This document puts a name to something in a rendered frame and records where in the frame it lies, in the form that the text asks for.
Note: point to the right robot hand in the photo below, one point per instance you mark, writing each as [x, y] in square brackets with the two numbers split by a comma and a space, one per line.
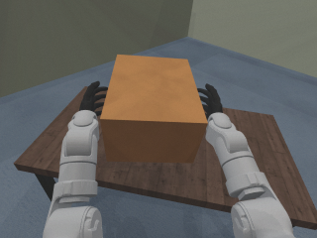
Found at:
[213, 101]

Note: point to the right robot upper arm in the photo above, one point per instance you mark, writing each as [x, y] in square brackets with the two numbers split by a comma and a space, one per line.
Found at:
[260, 218]

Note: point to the table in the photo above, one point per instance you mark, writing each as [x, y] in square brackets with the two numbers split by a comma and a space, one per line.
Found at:
[201, 183]

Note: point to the left robot upper arm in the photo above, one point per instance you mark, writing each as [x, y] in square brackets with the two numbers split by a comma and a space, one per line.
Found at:
[75, 222]

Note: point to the carton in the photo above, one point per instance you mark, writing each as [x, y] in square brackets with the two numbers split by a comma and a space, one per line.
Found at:
[152, 112]

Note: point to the robot left forearm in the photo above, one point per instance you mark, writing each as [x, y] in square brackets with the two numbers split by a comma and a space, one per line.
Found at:
[78, 160]

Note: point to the robot right forearm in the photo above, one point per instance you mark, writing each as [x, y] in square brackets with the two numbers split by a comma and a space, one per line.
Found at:
[243, 177]

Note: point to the left robot hand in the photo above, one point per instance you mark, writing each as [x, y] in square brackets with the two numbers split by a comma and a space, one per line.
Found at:
[89, 98]

